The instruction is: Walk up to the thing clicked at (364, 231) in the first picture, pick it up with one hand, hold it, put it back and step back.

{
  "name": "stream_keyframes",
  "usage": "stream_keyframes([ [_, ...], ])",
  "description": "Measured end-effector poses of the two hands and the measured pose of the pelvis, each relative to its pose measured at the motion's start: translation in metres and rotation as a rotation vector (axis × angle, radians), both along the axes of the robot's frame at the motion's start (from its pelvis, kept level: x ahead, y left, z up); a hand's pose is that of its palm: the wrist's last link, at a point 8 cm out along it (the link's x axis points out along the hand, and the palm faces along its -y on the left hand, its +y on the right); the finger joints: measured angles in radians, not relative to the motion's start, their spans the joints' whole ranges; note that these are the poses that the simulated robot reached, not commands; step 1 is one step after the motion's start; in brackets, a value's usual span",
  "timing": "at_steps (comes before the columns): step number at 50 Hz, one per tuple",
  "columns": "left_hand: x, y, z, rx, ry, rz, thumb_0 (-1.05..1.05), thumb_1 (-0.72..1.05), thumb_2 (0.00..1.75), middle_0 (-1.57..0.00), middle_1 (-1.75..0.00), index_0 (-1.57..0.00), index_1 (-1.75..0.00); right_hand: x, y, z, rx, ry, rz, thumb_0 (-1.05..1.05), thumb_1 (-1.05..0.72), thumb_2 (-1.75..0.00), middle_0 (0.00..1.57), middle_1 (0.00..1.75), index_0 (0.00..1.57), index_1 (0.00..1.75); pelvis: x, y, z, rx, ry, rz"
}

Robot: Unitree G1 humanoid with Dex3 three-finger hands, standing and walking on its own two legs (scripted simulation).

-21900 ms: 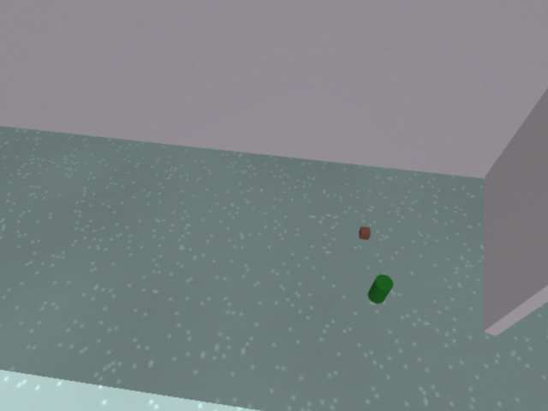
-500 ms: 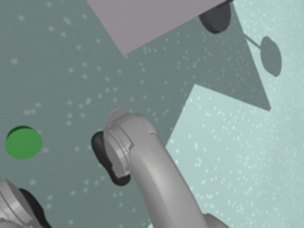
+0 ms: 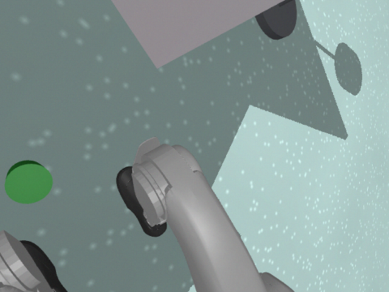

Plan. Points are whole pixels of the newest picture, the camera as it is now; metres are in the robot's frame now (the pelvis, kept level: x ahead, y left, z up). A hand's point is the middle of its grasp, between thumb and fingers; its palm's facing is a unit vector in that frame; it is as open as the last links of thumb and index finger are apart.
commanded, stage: close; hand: left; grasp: from above
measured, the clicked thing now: out of the picture +0.51 +0.33 -0.31
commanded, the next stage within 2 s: settle in 0.46 s
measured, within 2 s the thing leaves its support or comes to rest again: leaves its support in 0.88 s
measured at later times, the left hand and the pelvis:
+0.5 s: hand out of the picture +0.49 +0.32 -0.28, palm faces -0.30 -0.32 -0.90, open 6.6 cm; pelvis +0.00 +0.00 +0.00, yaw +0 degrees
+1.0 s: hand out of the picture +0.50 +0.34 -0.25, palm faces -0.24 -0.31 -0.92, open 6.5 cm; pelvis +0.00 +0.00 +0.00, yaw +0 degrees
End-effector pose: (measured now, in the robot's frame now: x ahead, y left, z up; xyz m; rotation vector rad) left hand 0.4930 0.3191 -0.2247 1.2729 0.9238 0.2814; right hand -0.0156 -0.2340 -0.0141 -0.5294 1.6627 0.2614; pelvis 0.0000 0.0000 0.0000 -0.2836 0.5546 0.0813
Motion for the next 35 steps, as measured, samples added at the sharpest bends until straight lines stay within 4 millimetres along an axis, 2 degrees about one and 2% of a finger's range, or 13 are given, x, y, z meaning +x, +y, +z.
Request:
stream_keyframes([
  [17, -0.0001, 0.0037, 0.0018, 0.001, 0.006, -0.008, -0.01, 0.53, 0.00, -0.98, -0.19, -1.02, -0.13, -0.0019, 0.0002, -0.0029, -0.001, 0.004, -0.008, 0.01, -0.91, -0.90, 0.20, 0.30, 0.20, 0.30, -0.0001, -0.0006, -0.0002, 0.003, -0.003, -0.001],
  [35, 0.0008, 0.0059, 0.0022, 0.002, 0.006, -0.012, -0.01, 0.50, 0.00, -1.04, -0.12, -1.08, -0.07, 0.0022, 0.0008, -0.0012, -0.011, -0.001, -0.007, 0.01, -0.91, -0.90, 0.20, 0.30, 0.20, 0.30, 0.0016, 0.0008, 0.0010, -0.002, 0.003, 0.001],
])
